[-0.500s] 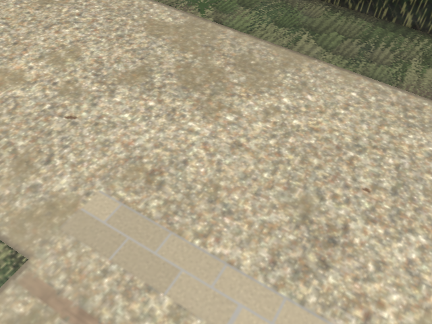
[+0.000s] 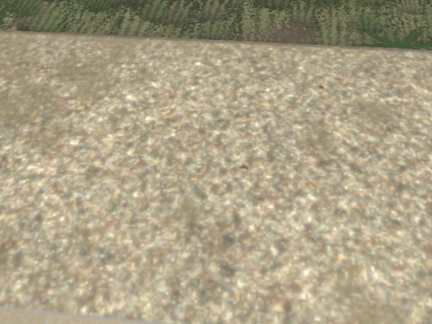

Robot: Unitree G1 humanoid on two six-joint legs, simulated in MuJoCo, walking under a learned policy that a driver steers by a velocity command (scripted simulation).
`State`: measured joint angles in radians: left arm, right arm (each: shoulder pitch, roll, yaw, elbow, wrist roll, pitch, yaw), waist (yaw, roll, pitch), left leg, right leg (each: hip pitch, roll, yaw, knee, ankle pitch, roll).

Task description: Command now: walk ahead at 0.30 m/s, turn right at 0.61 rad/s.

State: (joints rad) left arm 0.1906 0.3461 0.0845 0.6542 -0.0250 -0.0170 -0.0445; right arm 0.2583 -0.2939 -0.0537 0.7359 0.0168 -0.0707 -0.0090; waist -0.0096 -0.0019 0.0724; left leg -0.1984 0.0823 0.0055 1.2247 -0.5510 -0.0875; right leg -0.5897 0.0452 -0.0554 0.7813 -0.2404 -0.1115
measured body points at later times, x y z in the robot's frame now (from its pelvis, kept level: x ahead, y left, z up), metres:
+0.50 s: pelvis +0.19 +0.00 +0.03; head +0.21 -0.01 +0.48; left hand +0.35 +0.24 -0.08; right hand +0.31 -0.27 -0.07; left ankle +0.28 +0.12 -0.70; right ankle +0.11 -0.06 -0.70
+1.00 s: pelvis +0.23 -0.02 +0.03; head +0.24 -0.03 +0.48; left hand +0.35 +0.21 -0.09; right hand +0.30 -0.29 -0.09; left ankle +0.28 +0.12 -0.70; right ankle +0.16 -0.11 -0.70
